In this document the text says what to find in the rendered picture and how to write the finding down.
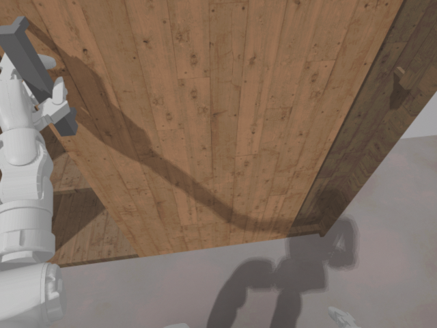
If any left robot hand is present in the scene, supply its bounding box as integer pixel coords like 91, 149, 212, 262
0, 53, 70, 133

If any right robot hand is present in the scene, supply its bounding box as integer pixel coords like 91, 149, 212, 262
328, 307, 361, 328

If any wardrobe door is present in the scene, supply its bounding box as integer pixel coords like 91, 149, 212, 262
0, 0, 403, 258
291, 0, 437, 228

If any left robot forearm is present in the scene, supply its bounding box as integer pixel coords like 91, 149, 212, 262
0, 128, 55, 272

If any handle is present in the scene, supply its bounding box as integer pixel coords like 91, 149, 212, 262
0, 16, 78, 137
399, 21, 437, 90

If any robot left upper arm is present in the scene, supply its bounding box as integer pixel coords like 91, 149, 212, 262
0, 262, 67, 328

